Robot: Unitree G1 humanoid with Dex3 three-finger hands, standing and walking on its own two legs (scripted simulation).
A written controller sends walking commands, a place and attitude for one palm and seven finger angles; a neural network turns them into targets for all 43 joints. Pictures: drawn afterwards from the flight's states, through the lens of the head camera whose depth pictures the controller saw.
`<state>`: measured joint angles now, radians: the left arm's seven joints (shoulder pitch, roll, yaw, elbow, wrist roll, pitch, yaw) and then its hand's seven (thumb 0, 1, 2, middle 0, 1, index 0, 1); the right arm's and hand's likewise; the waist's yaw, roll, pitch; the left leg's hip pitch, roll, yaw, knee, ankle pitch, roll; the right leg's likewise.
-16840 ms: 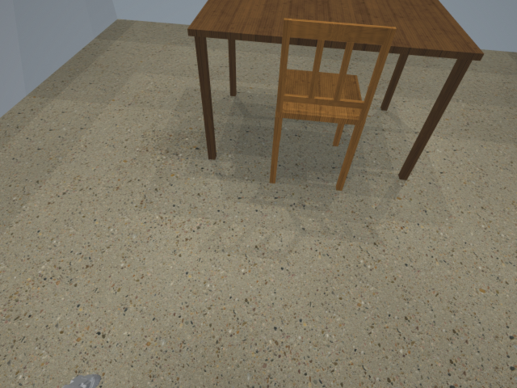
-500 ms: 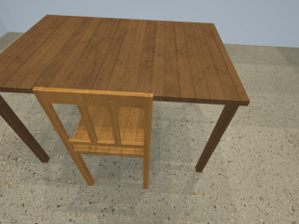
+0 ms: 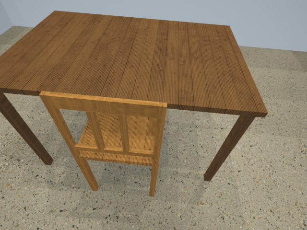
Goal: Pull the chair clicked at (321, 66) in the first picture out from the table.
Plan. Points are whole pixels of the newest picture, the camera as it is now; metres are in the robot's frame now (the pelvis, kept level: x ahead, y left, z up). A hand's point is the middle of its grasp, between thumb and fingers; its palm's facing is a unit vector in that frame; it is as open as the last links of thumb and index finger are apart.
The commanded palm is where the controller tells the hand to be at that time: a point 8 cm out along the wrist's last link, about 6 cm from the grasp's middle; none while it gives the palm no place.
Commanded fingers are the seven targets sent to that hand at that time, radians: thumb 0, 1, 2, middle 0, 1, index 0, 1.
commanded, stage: look again from close up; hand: left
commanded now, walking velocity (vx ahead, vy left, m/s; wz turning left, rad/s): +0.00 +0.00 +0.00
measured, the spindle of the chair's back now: (96, 130) +0.47 +0.25 -0.11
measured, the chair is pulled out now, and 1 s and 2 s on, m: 0.00 0.00 0.00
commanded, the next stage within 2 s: raise the hand toward the chair's back in 1.72 s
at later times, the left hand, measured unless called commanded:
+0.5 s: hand out of the picture -0.04 +0.15 -0.18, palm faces +0.04 -0.99 -0.15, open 7.4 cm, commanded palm none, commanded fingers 0.00 0.90 0.90 -0.20 -0.30 -0.20 -0.30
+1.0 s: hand out of the picture -0.06 +0.13 -0.17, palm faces +0.04 -0.99 -0.13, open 7.4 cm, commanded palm none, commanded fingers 0.00 0.90 0.90 -0.20 -0.30 -0.20 -0.30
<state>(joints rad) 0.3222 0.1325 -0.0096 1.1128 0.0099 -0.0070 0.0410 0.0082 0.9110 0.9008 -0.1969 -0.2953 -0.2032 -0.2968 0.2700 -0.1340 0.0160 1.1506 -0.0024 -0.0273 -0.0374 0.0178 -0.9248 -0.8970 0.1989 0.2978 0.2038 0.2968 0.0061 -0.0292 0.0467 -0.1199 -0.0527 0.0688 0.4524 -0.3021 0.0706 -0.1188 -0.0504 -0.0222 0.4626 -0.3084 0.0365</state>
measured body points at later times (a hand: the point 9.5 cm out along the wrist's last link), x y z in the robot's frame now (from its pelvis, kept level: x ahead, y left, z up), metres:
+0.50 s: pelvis -0.02 +0.00 +0.00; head -0.01 +0.00 +0.45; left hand -0.04 +0.20 -0.16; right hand -0.03 -0.21 -0.16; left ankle -0.03 +0.07 -0.74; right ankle -0.04 -0.14 -0.74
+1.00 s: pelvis -0.03 -0.01 +0.00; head -0.02 +0.00 +0.45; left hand -0.06 +0.19 -0.16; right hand -0.04 -0.22 -0.16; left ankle -0.03 +0.07 -0.74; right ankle -0.04 -0.14 -0.74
